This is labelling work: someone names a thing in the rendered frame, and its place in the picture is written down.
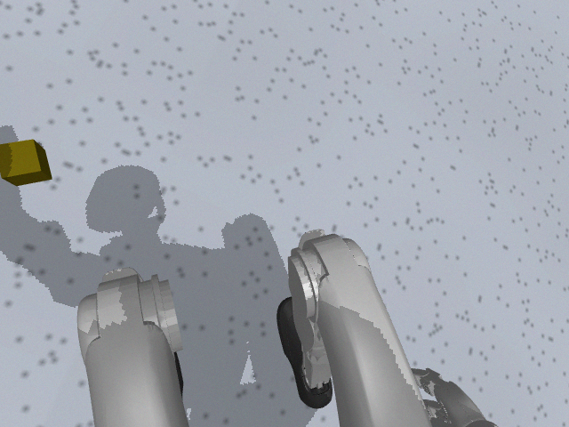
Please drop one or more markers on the cube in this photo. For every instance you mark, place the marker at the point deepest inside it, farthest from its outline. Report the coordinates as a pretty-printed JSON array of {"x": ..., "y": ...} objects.
[{"x": 24, "y": 162}]

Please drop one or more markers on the right robot foot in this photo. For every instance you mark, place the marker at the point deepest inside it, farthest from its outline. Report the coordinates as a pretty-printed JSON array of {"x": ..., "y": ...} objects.
[{"x": 315, "y": 398}]

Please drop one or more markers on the right robot hand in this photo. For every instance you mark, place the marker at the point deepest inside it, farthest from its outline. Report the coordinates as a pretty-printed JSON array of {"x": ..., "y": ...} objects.
[{"x": 453, "y": 408}]

